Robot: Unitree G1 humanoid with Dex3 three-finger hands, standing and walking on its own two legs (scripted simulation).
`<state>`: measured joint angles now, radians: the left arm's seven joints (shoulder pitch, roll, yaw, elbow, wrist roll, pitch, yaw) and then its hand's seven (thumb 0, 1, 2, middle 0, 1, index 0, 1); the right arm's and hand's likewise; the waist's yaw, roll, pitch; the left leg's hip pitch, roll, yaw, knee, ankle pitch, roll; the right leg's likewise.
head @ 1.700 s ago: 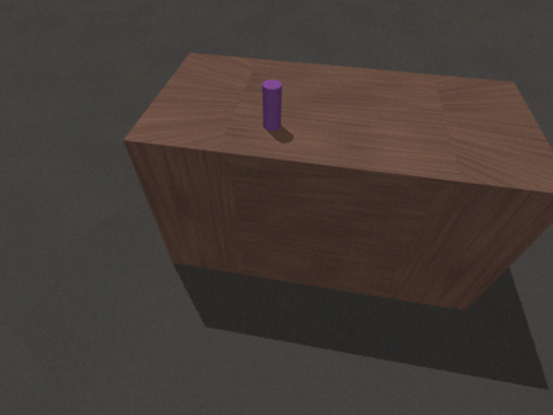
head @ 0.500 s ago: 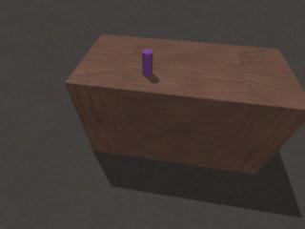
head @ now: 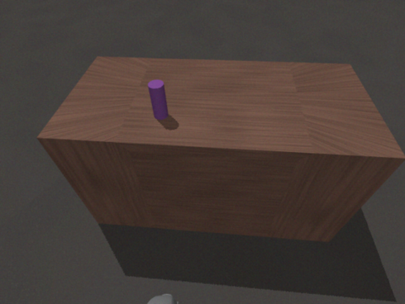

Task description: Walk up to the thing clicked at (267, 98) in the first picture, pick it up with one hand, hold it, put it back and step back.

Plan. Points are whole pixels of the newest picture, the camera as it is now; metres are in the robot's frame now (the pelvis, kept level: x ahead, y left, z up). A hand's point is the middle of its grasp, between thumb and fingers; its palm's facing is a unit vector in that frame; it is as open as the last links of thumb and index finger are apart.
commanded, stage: walk up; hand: left
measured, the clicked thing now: (158, 100) +0.76 +0.20 -0.06
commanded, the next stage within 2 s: none
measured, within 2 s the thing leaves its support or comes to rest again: neither
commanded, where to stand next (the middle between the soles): +0.29 +0.01 m, yaw -2 degrees
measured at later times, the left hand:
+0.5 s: hand (104, 235) +0.30 +0.28 -0.14, palm faces -0.14 -0.92 -0.37, open 7.4 cm
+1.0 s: hand (110, 233) +0.33 +0.28 -0.18, palm faces -0.04 -0.94 -0.35, open 7.4 cm
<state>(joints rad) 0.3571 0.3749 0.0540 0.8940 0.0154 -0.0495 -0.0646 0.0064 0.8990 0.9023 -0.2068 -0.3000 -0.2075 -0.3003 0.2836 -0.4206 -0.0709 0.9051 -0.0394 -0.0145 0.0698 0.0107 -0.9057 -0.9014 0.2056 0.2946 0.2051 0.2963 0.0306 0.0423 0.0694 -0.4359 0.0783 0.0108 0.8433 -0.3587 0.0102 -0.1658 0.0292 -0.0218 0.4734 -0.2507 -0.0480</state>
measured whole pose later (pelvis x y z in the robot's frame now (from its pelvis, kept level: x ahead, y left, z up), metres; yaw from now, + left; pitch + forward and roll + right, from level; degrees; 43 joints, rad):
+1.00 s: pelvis +0.23 +0.02 -0.02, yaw -3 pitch -3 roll -1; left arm 0.18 0.39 0.03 0.96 0.00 0.01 -0.01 0.01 0.90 0.90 -0.20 -0.30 -0.21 -0.30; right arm 0.20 -0.38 -0.01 0.95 -0.01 0.00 0.01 0.01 -0.90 -0.90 0.21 0.30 0.21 0.30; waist 0.01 -0.02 0.10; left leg -0.35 0.05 0.00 0.74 -0.34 -0.02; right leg -0.36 -0.01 -0.02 0.70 -0.27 0.00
